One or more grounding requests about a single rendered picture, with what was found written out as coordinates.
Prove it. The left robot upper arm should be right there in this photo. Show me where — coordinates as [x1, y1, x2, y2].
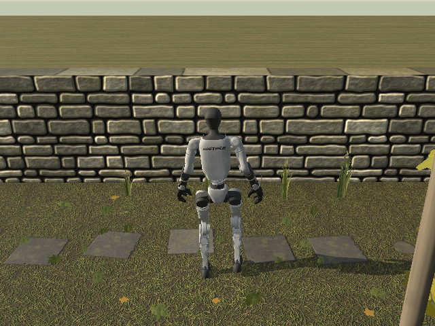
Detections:
[184, 138, 200, 175]

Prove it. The robot head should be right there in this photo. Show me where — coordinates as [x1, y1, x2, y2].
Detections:
[203, 107, 226, 140]

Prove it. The right robot forearm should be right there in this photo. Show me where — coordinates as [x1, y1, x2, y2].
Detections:
[244, 162, 260, 190]

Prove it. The robot left shin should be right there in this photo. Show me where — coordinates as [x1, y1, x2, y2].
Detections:
[199, 224, 209, 270]

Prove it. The left robot forearm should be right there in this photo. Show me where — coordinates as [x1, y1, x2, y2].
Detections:
[178, 164, 190, 190]

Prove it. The left robot hand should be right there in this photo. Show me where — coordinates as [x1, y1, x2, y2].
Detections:
[176, 187, 192, 202]

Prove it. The right robot upper arm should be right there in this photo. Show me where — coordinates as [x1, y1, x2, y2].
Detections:
[228, 136, 250, 173]

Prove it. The right robot hand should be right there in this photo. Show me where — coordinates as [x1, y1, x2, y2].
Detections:
[248, 187, 263, 204]

